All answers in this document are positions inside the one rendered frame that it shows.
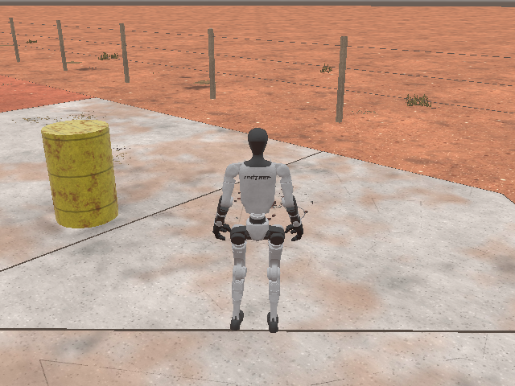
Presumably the right robot forearm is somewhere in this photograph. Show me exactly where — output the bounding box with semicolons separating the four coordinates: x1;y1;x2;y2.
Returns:
286;196;302;227

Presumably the left robot thigh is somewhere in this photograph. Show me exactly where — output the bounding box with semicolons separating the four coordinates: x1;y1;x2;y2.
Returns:
230;224;247;281

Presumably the right robot shin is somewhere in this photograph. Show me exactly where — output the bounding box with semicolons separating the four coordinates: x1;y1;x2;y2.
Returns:
269;267;280;322

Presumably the left robot forearm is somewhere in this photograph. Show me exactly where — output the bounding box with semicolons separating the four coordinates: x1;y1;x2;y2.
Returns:
214;196;229;227

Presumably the right robot hand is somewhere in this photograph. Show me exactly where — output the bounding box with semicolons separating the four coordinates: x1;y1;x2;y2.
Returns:
285;224;303;241

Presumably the robot left upper arm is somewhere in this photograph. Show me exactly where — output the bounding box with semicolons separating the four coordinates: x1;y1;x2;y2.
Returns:
220;162;241;207

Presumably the robot right upper arm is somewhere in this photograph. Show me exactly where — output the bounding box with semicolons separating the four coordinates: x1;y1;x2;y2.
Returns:
274;162;294;207

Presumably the left robot hand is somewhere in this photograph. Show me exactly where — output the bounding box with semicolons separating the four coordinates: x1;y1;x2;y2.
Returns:
212;224;231;240

